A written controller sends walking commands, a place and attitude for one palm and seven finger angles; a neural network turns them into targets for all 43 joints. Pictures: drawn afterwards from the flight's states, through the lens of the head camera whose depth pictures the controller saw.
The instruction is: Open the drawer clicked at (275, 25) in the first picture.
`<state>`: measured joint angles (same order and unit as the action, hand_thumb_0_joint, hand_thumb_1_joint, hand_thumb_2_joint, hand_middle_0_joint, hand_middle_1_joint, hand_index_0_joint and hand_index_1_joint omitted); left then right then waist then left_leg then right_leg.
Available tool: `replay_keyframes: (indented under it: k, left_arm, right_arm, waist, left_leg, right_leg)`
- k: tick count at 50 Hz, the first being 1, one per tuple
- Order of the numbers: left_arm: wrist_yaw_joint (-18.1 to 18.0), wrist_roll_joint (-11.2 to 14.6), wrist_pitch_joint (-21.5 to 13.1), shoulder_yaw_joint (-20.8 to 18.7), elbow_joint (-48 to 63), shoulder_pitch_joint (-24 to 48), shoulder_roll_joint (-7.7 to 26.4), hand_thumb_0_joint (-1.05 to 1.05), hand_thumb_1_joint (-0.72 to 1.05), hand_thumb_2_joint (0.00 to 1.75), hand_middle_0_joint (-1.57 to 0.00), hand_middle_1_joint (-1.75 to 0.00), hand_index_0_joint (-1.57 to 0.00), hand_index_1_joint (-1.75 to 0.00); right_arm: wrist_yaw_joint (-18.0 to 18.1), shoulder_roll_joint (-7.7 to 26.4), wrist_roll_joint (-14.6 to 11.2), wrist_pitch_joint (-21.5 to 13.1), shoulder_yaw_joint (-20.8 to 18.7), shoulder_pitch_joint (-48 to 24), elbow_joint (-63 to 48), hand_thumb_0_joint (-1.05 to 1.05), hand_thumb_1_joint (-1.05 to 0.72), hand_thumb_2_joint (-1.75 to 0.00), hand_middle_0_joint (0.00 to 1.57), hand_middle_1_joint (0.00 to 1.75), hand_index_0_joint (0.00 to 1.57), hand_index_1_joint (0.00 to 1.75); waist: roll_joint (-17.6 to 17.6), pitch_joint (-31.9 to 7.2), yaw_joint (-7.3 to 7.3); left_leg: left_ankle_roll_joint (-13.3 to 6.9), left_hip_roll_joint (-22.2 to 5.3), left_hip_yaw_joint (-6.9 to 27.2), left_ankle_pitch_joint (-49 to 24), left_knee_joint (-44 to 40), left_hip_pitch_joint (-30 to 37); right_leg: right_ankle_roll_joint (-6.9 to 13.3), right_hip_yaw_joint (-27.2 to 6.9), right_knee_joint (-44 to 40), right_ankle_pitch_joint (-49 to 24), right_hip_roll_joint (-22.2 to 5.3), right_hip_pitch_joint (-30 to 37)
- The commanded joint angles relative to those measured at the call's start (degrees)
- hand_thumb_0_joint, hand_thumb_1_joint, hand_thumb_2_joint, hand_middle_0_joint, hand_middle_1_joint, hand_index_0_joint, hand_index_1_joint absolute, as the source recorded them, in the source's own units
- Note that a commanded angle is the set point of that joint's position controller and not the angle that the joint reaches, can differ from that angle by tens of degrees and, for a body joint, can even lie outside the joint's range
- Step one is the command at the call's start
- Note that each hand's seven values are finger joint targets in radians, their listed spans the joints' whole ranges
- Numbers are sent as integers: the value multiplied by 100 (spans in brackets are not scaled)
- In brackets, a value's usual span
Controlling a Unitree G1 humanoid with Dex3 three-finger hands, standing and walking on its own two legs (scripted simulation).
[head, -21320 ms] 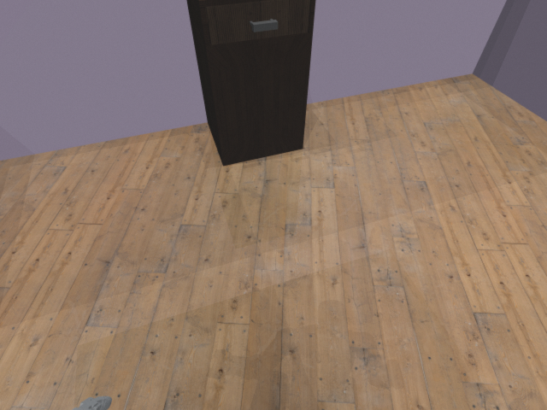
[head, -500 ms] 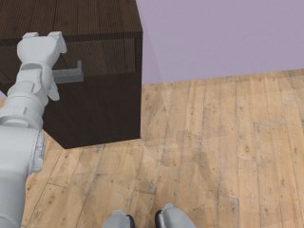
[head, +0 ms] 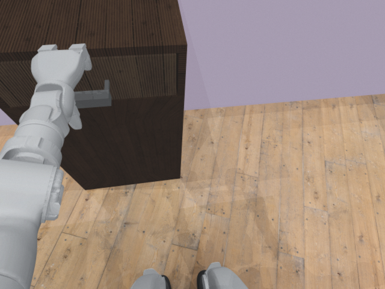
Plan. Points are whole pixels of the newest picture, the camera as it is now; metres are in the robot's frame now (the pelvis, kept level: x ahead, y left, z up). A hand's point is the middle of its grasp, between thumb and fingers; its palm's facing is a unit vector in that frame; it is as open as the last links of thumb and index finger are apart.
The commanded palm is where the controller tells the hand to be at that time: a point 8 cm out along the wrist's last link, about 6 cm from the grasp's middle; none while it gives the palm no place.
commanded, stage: move the hooked fingers above the handle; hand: left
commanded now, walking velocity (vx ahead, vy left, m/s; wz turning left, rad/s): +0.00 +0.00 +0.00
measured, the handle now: (88, 92) +0.58 +0.19 +0.01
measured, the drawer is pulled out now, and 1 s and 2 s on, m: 0.00 0.00 0.00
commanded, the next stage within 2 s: lower the fingers behind the handle in 1.54 s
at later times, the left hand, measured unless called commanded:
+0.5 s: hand (71, 87) +0.54 +0.20 +0.07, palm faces -0.02 -0.02 -1.00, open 13.5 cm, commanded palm +0.54 +0.22 +0.11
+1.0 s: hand (71, 87) +0.54 +0.20 +0.07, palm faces -0.01 -0.02 -1.00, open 13.5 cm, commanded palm +0.55 +0.21 +0.11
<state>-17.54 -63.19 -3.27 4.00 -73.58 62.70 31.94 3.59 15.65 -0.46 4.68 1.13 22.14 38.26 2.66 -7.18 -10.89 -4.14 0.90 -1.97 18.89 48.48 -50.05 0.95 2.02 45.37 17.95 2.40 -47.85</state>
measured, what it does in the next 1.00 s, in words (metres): stands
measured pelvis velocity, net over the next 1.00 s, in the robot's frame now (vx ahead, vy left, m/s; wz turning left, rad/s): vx -0.01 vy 0.00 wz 0.01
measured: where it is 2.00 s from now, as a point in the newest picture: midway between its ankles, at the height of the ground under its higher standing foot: outside the picture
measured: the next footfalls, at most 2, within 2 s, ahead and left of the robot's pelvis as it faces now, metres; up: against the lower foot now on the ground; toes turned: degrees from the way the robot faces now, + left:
none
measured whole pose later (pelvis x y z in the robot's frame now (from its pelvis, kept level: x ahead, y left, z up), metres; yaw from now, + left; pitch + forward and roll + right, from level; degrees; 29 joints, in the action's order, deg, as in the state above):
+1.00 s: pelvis -0.01 +0.00 -0.01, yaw +0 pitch +21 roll -2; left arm -17.3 -62.6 -2.2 5.3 -75.0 65.7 32.7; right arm 3.8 15.8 -0.6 3.8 1.6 22.2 37.7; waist 2.6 -7.2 -11.7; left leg -4.1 1.0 -1.6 18.7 50.6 -53.3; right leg 1.0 2.5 47.6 18.0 2.2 -50.9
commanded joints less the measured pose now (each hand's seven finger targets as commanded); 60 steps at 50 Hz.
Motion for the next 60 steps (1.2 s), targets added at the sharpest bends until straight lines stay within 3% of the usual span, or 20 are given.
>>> replay_keyframes:
  k: [1,7,11,15,17,19,20,21,28,30,33,34,38,44,45,48,53,54,56,60]
  left_arm:
    - [-19,68,370,-328,683,2726,1920,0,-50,30,-30,-120,-30,-120]
    - [34,85,391,-219,560,2703,1795,0,-50,30,-30,-120,-30,-120]
    - [50,69,329,-344,695,2780,2009,0,-50,30,-30,-120,-30,-120]
    - [87,99,287,-354,624,2642,1996,0,-50,30,-30,-120,-30,-120]
    - [80,82,263,-397,677,2652,2086,0,-50,30,-30,-120,-30,-120]
    - [88,115,248,-456,646,2624,2132,0,-50,30,-30,-120,-30,-120]
    - [77,96,209,-564,734,2628,2306,0,-50,30,-30,-120,-30,-120]
    - [84,90,231,-426,664,2547,2124,0,-50,30,-30,-120,-30,-120]
    - [9,87,268,-306,624,2684,1930,0,-50,30,-30,-120,-30,-120]
    - [-12,57,267,-412,676,2763,2096,0,-50,30,-30,-120,-30,-120]
    - [3,82,348,-255,495,2709,1885,0,-50,30,-30,-120,-30,-120]
    - [0,95,343,-376,506,2736,2034,0,-50,30,-30,-120,-30,-120]
    - [-6,51,375,-312,546,2827,1985,0,-50,30,-30,-120,-30,-120]
    - [13,93,391,-125,595,2990,1665,0,-50,30,-30,-120,-30,-120]
    - [3,50,400,-234,564,2951,1859,0,-50,30,-30,-120,-30,-120]
    - [9,65,446,-7,563,3010,1523,0,-50,30,-30,-120,-30,-120]
    - [27,73,473,-63,630,3091,1635,0,-50,30,-30,-120,-30,-120]
    - [47,96,473,-70,606,3112,1628,0,-50,30,-30,-120,-30,-120]
    - [57,86,464,-101,651,3086,1682,0,-50,30,-30,-120,-30,-120]
    - [106,118,444,-143,580,3004,1792,0,-50,30,-30,-120,-30,-120]
  right_arm:
    - [119,1063,-28,-54,-379,882,-230,0,-90,-90,20,30,20,30]
    - [130,1052,-46,-55,-367,867,-261,0,-90,-90,20,30,20,30]
    - [144,1048,-28,-48,-357,909,-274,0,-90,-90,20,30,20,30]
    - [143,1044,-38,-53,-355,891,-312,0,-90,-90,20,30,20,30]
    - [140,1045,-40,-59,-346,883,-301,0,-90,-90,20,30,20,30]
    - [141,1045,-27,-54,-346,894,-293,0,-90,-90,20,30,20,30]
    - [147,1068,-28,-55,-346,922,-305,0,-90,-90,20,30,20,30]
    - [143,1038,-36,-56,-346,901,-320,0,-90,-90,20,30,20,30]
    - [120,1065,-35,-96,-361,945,-263,0,-90,-90,20,30,20,30]
    - [127,1085,-26,-85,-368,979,-245,0,-90,-90,20,30,20,30]
    - [125,1069,-42,-101,-357,949,-244,0,-90,-90,20,30,20,30]
    - [127,1083,-33,-96,-346,939,-225,0,-90,-90,20,30,20,30]
    - [128,1079,-30,-111,-347,952,-234,0,-90,-90,20,30,20,30]
    - [122,1066,-30,-139,-360,955,-244,0,-90,-90,20,30,20,30]
    - [132,1085,-30,-131,-345,956,-242,0,-90,-90,20,30,20,30]
    - [117,1062,-30,-152,-355,930,-263,0,-90,-90,20,30,20,30]
    - [129,1069,-32,-168,-338,950,-252,0,-90,-90,20,30,20,30]
    - [133,1072,-32,-160,-338,965,-238,0,-90,-90,20,30,20,30]
    - [141,1069,-30,-168,-340,963,-250,0,-90,-90,20,30,20,30]
    - [164,1064,-51,-166,-308,952,-282,0,-90,-90,20,30,20,30]
  waist:
    - [3,-1874,-220]
    - [-12,-1804,-275]
    - [40,-2067,-231]
    - [-21,-1991,-212]
    - [104,-1932,-179]
    - [-76,-1940,-208]
    - [-60,-2069,-137]
    - [45,-2011,-148]
    - [-13,-1841,-248]
    - [-38,-2035,-234]
    - [-59,-1799,-277]
    - [-84,-1810,-259]
    - [70,-1874,-279]
    - [32,-1874,-367]
    - [130,-1909,-330]
    - [134,-1826,-397]
    - [190,-1897,-385]
    - [23,-1919,-402]
    - [197,-1975,-368]
    - [38,-1883,-361]
  left_leg:
    - [59,-6,326,34,-646,1383]
    - [60,-4,308,171,-621,1329]
    - [48,11,278,-4,-531,1269]
    - [48,24,268,124,-529,1162]
    - [54,18,274,170,-538,1128]
    - [39,12,272,162,-523,1080]
    - [38,25,276,158,-513,1041]
    - [48,33,268,164,-524,1071]
    - [53,3,337,370,-582,1124]
    - [40,5,322,260,-537,1147]
    - [47,12,324,461,-582,1057]
    - [38,7,309,414,-564,1034]
    - [52,-7,343,406,-574,1157]
    - [49,-35,418,448,-576,1312]
    - [56,-38,417,416,-559,1324]
    - [67,-48,473,592,-596,1387]
    - [62,-49,459,561,-570,1375]
    - [54,-60,490,529,-574,1358]
    - [55,-40,438,489,-544,1349]
    - [37,-17,391,555,-542,1137]
  right_leg:
    - [3,-176,-765,147,54,651]
    - [-5,-167,-753,238,54,546]
    - [-10,-215,-723,95,45,756]
    - [-21,-229,-750,190,48,776]
    - [-5,-238,-731,230,43,762]
    - [-13,-242,-761,218,40,839]
    - [-22,-257,-729,217,41,915]
    - [-7,-248,-736,225,47,845]
    - [-8,-181,-721,375,61,560]
    - [-16,-202,-702,302,59,644]
    - [-16,-187,-726,438,57,529]
    - [-12,-206,-742,403,47,580]
    - [-6,-174,-683,388,50,475]
    - [-3,-126,-659,404,62,249]
    - [-5,-136,-625,387,57,243]
    - [-5,-95,-620,482,65,71]
    - [1,-108,-593,452,62,120]
    - [-1,-102,-606,435,63,171]
    - [-2,-121,-597,417,60,192]
    - [-21,-163,-640,462,54,343]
